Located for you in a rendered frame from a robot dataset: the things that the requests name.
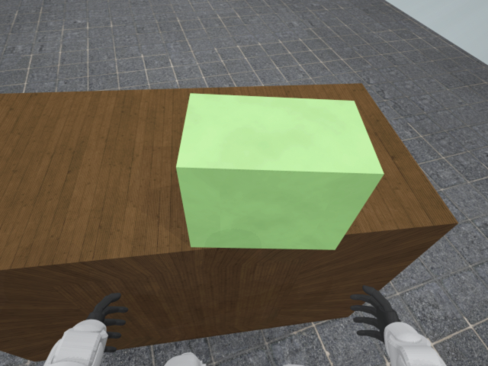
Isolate carton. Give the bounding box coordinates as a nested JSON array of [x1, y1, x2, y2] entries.
[[176, 93, 384, 250]]

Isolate left robot forearm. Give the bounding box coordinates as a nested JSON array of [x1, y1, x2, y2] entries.
[[44, 319, 108, 366]]

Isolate right robot forearm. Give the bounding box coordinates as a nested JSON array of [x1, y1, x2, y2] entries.
[[384, 322, 447, 366]]

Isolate left robot hand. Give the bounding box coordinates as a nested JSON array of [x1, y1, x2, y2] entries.
[[86, 293, 128, 352]]

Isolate right robot hand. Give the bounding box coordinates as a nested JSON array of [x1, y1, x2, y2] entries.
[[350, 285, 401, 344]]

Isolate pedestal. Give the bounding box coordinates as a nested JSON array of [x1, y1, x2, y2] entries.
[[0, 83, 458, 361]]

